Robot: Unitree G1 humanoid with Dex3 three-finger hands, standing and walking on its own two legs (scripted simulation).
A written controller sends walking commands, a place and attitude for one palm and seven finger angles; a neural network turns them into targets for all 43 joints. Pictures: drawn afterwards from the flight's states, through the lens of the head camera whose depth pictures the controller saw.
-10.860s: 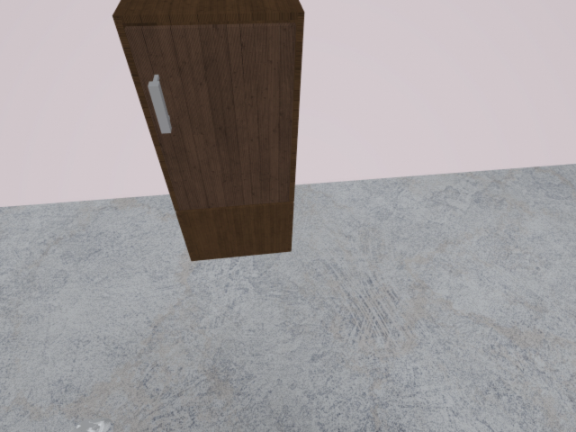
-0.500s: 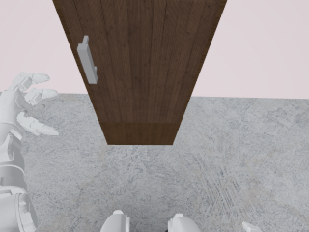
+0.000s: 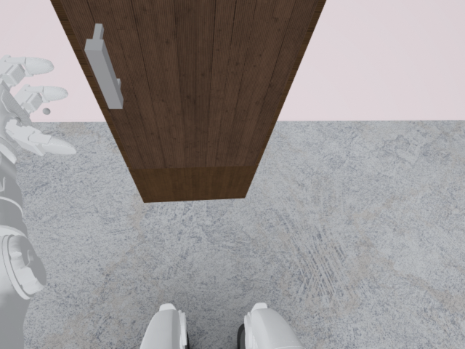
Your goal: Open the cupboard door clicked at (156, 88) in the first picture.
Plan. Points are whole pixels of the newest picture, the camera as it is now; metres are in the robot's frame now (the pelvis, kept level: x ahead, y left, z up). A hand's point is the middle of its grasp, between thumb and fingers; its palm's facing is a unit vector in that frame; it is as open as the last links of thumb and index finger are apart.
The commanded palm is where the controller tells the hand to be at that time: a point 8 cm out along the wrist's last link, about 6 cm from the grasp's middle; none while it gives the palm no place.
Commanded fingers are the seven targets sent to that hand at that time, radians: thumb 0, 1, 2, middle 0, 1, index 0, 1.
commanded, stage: move the hooked fingers beside the handle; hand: left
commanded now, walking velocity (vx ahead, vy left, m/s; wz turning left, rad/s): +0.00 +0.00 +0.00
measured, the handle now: (107, 68) +0.57 +0.19 +0.07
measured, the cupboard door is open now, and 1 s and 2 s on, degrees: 0 0 0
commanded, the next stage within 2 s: slide the fingers in behind the handle in 1.08 s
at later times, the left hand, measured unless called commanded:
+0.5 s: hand (59, 90) +0.53 +0.26 +0.06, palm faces +0.03 -1.00 -0.01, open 13.9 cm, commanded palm +0.51 +0.30 +0.07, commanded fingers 0.00 -0.50 0.30 -0.30 -1.20 -0.30 -1.20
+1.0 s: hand (58, 92) +0.52 +0.26 +0.06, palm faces +0.03 -1.00 -0.01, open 13.9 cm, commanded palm +0.51 +0.30 +0.07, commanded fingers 0.00 -0.50 0.30 -0.30 -1.20 -0.30 -1.20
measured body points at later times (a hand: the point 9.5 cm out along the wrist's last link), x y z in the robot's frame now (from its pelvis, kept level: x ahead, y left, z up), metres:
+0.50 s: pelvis +0.01 +0.00 -0.01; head +0.17 +0.04 +0.41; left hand +0.52 +0.32 +0.07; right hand -0.02 -0.26 -0.10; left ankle +0.02 +0.10 -0.66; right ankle +0.01 -0.13 -0.66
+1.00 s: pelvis +0.01 +0.00 -0.01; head +0.17 +0.04 +0.42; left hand +0.52 +0.32 +0.07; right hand +0.02 -0.27 -0.10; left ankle +0.02 +0.10 -0.66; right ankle +0.01 -0.13 -0.66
